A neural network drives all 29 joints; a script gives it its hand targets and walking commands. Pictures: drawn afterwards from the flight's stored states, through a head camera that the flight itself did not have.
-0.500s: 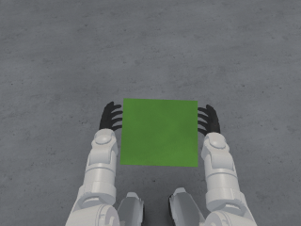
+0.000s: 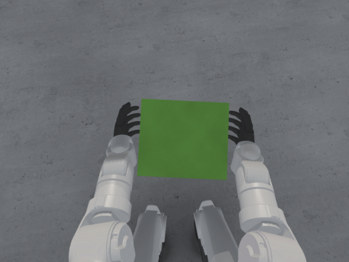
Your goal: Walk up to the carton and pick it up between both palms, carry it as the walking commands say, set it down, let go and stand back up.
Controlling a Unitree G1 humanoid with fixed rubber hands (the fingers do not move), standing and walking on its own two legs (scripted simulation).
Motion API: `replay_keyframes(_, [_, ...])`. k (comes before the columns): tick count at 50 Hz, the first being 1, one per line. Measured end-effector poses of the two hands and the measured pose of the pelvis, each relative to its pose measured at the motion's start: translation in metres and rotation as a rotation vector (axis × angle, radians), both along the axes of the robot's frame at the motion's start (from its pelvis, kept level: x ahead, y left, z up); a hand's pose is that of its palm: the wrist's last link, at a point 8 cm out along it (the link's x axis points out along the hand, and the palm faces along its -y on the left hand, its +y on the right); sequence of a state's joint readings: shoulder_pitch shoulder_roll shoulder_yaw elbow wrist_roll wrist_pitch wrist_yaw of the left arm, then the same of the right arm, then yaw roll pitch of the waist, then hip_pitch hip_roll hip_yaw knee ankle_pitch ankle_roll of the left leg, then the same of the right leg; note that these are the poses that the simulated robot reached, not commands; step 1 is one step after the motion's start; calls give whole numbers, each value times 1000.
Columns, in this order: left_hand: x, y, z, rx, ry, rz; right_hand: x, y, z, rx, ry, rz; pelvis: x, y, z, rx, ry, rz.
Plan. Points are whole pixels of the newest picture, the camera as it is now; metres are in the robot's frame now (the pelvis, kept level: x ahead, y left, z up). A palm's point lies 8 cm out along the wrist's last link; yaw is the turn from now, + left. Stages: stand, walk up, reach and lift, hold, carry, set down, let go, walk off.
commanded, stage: set down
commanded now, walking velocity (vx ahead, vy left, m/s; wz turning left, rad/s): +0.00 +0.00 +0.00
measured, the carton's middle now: (181, 140) +0.43 -0.02 -0.16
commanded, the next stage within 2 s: none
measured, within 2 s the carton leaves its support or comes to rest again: neither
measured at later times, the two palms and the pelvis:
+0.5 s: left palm (131, 136) +0.45 +0.13 -0.16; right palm (233, 142) +0.41 -0.16 -0.16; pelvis -0.02 +0.00 -0.08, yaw +0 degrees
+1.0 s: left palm (137, 138) +0.47 +0.12 -0.25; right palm (226, 145) +0.43 -0.16 -0.25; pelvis -0.04 +0.00 -0.14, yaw +0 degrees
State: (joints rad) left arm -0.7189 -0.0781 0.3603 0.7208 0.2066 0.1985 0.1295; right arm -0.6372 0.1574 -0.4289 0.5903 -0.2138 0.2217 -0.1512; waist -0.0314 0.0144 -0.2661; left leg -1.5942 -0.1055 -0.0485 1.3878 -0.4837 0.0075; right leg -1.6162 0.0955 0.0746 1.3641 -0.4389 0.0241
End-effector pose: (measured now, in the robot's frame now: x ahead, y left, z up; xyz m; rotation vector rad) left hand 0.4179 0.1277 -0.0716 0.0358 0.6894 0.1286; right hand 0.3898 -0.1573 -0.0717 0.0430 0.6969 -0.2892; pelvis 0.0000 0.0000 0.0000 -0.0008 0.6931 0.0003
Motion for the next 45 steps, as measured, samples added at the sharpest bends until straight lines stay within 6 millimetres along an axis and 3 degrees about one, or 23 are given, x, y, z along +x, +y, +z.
replay_keyframes(20, [22, -1, -70, 21, 3, -13, 20, 0, -70, -18, 3, -4, -20, 3, -65, -5, 45, 7])
replay_keyframes(45, [46, -5, -161, 37, 20, -46, 37, -4, -160, -15, 18, -12, -33, 2, -130, -12, 105, 12])
